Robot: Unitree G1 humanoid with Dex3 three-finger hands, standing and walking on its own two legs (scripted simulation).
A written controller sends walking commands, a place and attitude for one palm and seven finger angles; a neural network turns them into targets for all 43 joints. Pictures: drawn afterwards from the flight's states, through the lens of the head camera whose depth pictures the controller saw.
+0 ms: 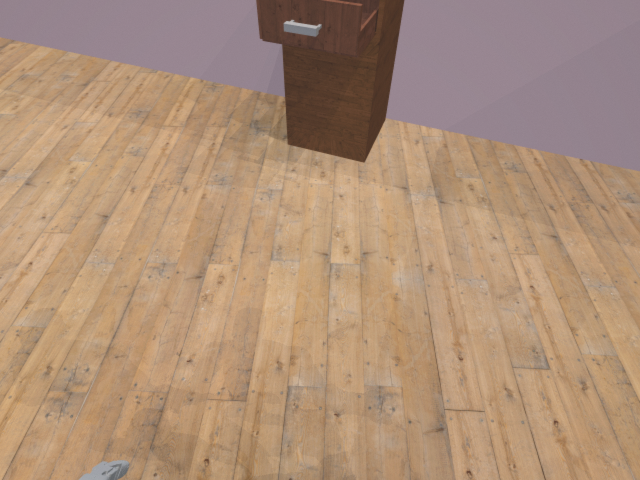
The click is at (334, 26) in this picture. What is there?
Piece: drawer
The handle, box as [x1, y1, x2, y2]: [284, 20, 321, 36]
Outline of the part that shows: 284,23 285,31 314,36 318,33 318,30 321,27 321,24 315,26 296,23 293,20 286,21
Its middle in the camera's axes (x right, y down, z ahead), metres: -0.06 -0.75 +1.36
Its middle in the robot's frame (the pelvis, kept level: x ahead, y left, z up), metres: +1.51 +0.14 -0.04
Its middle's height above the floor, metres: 0.73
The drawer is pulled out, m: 0.25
